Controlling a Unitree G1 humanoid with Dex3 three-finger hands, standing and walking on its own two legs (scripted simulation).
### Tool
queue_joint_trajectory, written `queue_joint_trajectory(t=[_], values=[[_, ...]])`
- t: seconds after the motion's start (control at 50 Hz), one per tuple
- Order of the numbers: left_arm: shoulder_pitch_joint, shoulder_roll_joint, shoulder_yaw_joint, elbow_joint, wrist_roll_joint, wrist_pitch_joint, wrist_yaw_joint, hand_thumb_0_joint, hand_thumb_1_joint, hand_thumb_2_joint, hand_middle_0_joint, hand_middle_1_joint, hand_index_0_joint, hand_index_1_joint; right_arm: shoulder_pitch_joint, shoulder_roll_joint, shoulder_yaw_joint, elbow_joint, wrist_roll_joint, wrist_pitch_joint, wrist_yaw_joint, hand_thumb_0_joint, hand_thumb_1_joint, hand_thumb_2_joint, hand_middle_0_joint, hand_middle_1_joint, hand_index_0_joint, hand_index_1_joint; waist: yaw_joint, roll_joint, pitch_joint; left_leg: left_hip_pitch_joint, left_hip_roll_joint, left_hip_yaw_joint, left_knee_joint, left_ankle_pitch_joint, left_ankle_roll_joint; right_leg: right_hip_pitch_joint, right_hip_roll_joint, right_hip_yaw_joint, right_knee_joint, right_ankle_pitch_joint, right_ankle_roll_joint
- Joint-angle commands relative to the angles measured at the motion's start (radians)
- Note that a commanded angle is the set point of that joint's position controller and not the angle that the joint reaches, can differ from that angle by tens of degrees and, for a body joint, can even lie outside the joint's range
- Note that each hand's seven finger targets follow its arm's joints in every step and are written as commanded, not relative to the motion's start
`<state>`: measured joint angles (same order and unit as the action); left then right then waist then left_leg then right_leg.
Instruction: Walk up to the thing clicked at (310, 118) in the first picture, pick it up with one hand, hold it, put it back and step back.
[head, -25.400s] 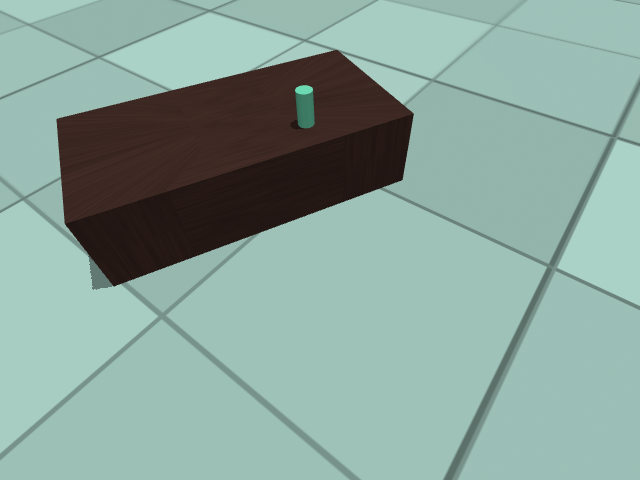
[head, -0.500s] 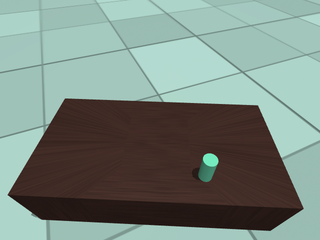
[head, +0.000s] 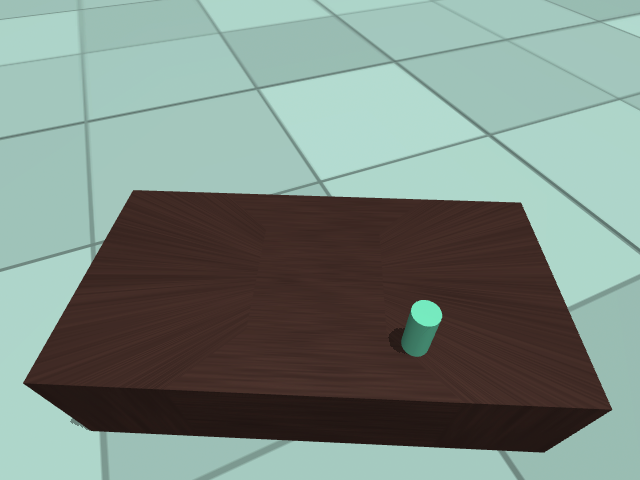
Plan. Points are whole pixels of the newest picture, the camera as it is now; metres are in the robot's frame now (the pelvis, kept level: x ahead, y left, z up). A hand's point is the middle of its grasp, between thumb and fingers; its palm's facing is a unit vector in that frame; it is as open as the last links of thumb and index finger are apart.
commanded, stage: home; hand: right
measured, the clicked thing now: (420, 329) +0.51 -0.19 -0.35
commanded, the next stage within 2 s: stand in 0.42 s
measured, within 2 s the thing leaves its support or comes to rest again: neither
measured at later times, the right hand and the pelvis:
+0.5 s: hand out of the picture +0.10 -0.24 -0.15, palm faces -0.04 +0.93 -0.36, open 17.3 cm; pelvis +0.02 +0.01 +0.00, yaw +0 degrees
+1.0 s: hand out of the picture +0.10 -0.24 -0.15, palm faces -0.03 +0.94 -0.35, open 8.7 cm; pelvis +0.02 +0.01 +0.00, yaw +1 degrees
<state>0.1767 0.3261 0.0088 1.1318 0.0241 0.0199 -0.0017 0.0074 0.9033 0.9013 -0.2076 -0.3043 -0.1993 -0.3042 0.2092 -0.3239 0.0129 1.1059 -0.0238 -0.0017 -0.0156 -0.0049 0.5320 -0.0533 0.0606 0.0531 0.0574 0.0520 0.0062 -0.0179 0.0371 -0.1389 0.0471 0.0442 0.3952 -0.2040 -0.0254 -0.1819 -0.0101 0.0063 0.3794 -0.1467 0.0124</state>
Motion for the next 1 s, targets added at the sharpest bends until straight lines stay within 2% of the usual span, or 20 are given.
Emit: queue_joint_trajectory(t=[0.0,0.04,0.06,0.1,0.26,0.36,0.42,0.5,0.54,0.56,0.6,0.7,0.72,0.78,0.86,0.98], values=[[-0.032,0.195,0.031,-0.048,0.0,-0.022,0.011,0.0,0.898,0.904,-0.201,-0.306,-0.201,-0.306,-0.057,-0.22,-0.039,-0.059,0.002,-0.024,-0.015,0.0,0.529,-0.06,0.052,0.054,0.052,0.054,0.005,0.006,-0.009,-0.043,0.077,-0.093,-0.109,-0.08,0.039,0.013,-0.086,0.101,-0.087,-0.054,-0.017],[-0.047,0.196,0.029,-0.049,0.0,-0.025,0.014,0.0,0.898,0.904,-0.201,-0.307,-0.201,-0.306,-0.052,-0.218,-0.041,-0.056,0.004,-0.024,-0.015,0.0,0.539,-0.055,0.051,0.052,0.051,0.052,-0.005,-0.012,-0.026,-0.006,0.08,-0.086,-0.09,-0.009,0.041,0.005,-0.095,0.107,-0.099,-0.03,-0.02],[-0.065,0.197,0.03,-0.055,-0.001,-0.025,0.013,0.0,0.898,0.904,-0.201,-0.307,-0.201,-0.306,-0.038,-0.212,-0.037,-0.048,0.004,-0.023,-0.015,0.0,0.545,-0.051,0.05,0.051,0.05,0.051,-0.012,-0.001,-0.007,-0.032,0.079,-0.087,-0.103,-0.025,0.038,0.016,-0.092,0.103,-0.097,-0.019,-0.017],[-0.045,0.184,0.027,-0.048,-0.004,-0.026,0.014,0.0,0.898,0.904,-0.201,-0.307,-0.201,-0.306,-0.062,-0.221,-0.04,-0.051,0.004,-0.024,-0.015,0.0,0.549,-0.049,0.05,0.05,0.05,0.05,-0.003,0.02,-0.033,-0.008,0.086,-0.09,-0.099,0.01,0.042,0.034,-0.096,0.097,-0.087,0.033,-0.018],[-0.073,0.191,0.028,-0.05,-0.004,-0.029,0.014,0.0,0.898,0.904,-0.201,-0.306,-0.201,-0.306,-0.083,-0.219,-0.039,-0.045,0.006,-0.024,-0.013,0.0,0.528,-0.061,0.052,0.054,0.052,0.054,-0.006,0.019,-0.024,-0.008,0.084,-0.083,-0.115,0.043,0.035,0.05,-0.099,0.09,-0.093,0.065,-0.012],[-0.077,0.189,0.029,-0.047,-0.005,-0.03,0.016,0.0,0.898,0.903,-0.201,-0.305,-0.201,-0.305,-0.1,-0.223,-0.041,-0.044,0.008,-0.027,-0.014,0.0,0.529,-0.061,0.052,0.054,0.052,0.054,-0.005,0.022,-0.066,0.028,0.093,-0.082,-0.104,0.163,0.035,0.092,-0.108,0.082,-0.081,0.172,-0.013],[-0.083,0.19,0.028,-0.046,-0.005,-0.03,0.015,0.0,0.898,0.903,-0.201,-0.305,-0.201,-0.305,-0.113,-0.227,-0.041,-0.042,0.009,-0.026,-0.014,0.0,0.528,-0.062,0.052,0.054,0.053,0.054,-0.002,0.021,-0.05,0.026,0.089,-0.082,-0.114,0.134,0.033,0.081,-0.106,0.079,-0.092,0.14,-0.01],[-0.097,0.2,0.032,-0.046,-0.007,-0.03,0.016,0.0,0.898,0.904,-0.201,-0.306,-0.201,-0.305,-0.114,-0.221,-0.041,-0.041,0.008,-0.026,-0.012,0.0,0.531,-0.06,0.052,0.054,0.052,0.054,-0.006,0.014,-0.072,0.039,0.094,-0.084,-0.119,0.174,0.031,0.098,-0.112,0.073,-0.082,0.162,-0.012],[-0.101,0.198,0.031,-0.045,-0.008,-0.032,0.016,0.0,0.9,0.9,-0.2,-0.3,-0.2,-0.301,-0.121,-0.231,-0.045,-0.039,0.008,-0.024,-0.012,0.0,0.371,-0.22,0.2,0.214,0.2,0.214,-0.005,0.011,-0.068,0.038,0.093,-0.082,-0.115,0.153,0.032,0.097,-0.113,0.076,-0.091,0.147,-0.011],[-0.104,0.196,0.031,-0.047,-0.007,-0.031,0.014,0.0,0.9,0.9,-0.2,-0.3,-0.2,-0.301,-0.125,-0.229,-0.045,-0.039,0.007,-0.023,-0.013,0.0,0.291,-0.3,0.2,0.294,0.2,0.294,-0.006,0.012,-0.065,0.038,0.092,-0.079,-0.113,0.151,0.033,0.093,-0.115,0.079,-0.093,0.157,-0.015],[-0.102,0.199,0.031,-0.047,-0.008,-0.034,0.015,0.0,0.9,0.9,-0.2,-0.3,-0.2,-0.301,-0.122,-0.23,-0.046,-0.038,0.01,-0.024,-0.01,0.0,0.131,-0.46,0.2,0.3,0.2,0.3,-0.008,0.017,-0.079,0.048,0.094,-0.083,-0.112,0.188,0.032,0.109,-0.117,0.074,-0.089,0.192,-0.014],[-0.107,0.203,0.032,-0.048,-0.008,-0.034,0.015,0.0,0.9,0.9,-0.2,-0.3,-0.2,-0.301,-0.128,-0.234,-0.048,-0.037,0.009,-0.024,-0.009,0.0,-0.269,-0.86,0.2,0.3,0.2,0.3,-0.008,0.017,-0.076,0.052,0.096,-0.082,-0.116,0.188,0.032,0.106,-0.116,0.07,-0.09,0.183,-0.015],[-0.109,0.202,0.032,-0.046,-0.007,-0.034,0.015,0.0,0.9,0.9,-0.2,-0.3,-0.2,-0.301,-0.126,-0.231,-0.046,-0.035,0.009,-0.023,-0.009,0.0,-0.349,-0.9,0.2,0.3,0.2,0.3,-0.006,0.014,-0.065,0.041,0.095,-0.083,-0.121,0.169,0.032,0.107,-0.116,0.072,-0.095,0.169,-0.012],[-0.118,0.209,0.034,-0.048,-0.006,-0.035,0.014,0.0,0.9,0.9,-0.2,-0.3,-0.2,-0.301,-0.127,-0.231,-0.047,-0.038,0.008,-0.02,-0.008,0.0,-0.589,-0.9,0.2,0.3,0.2,0.3,-0.009,0.006,-0.045,0.028,0.09,-0.083,-0.132,0.117,0.032,0.091,-0.115,0.073,-0.11,0.119,-0.012],[-0.115,0.212,0.035,-0.049,-0.008,-0.037,0.015,0.0,0.9,0.9,-0.2,-0.3,-0.2,-0.301,-0.13,-0.233,-0.05,-0.039,0.008,-0.022,-0.007,0.0,-0.9,-0.9,0.2,0.3,0.2,0.3,-0.008,0.014,-0.068,0.037,0.092,-0.084,-0.129,0.155,0.032,0.111,-0.119,0.071,-0.099,0.155,-0.017],[-0.115,0.211,0.034,-0.051,-0.01,-0.037,0.013,0.0,0.9,0.9,-0.2,-0.3,-0.2,-0.301,-0.134,-0.237,-0.05,-0.038,0.009,-0.024,-0.006,0.0,-0.9,-0.9,0.2,0.3,0.2,0.3,-0.006,0.024,-0.063,0.035,0.094,-0.086,-0.132,0.137,0.035,0.113,-0.122,0.073,-0.101,0.148,-0.021]])
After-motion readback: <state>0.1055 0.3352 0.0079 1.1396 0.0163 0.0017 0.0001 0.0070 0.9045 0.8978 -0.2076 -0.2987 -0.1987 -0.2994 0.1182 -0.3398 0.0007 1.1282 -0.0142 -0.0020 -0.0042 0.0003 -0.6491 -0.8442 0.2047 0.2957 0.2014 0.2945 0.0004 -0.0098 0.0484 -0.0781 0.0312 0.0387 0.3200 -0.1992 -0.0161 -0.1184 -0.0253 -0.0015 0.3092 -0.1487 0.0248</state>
